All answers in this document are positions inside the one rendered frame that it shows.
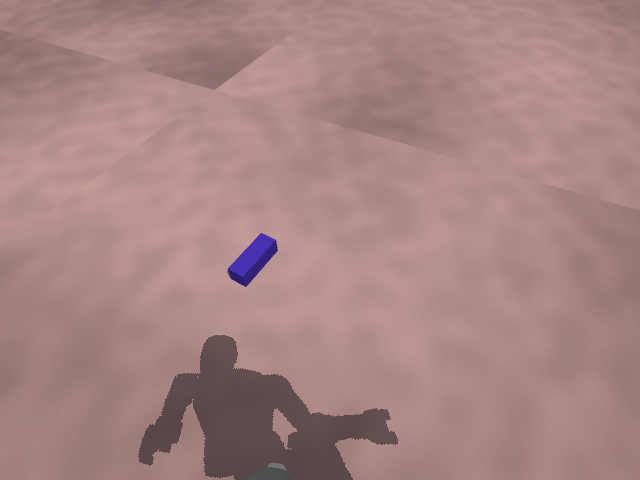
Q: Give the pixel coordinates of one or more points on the carton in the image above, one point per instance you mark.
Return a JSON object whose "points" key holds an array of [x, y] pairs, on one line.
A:
{"points": [[253, 259]]}

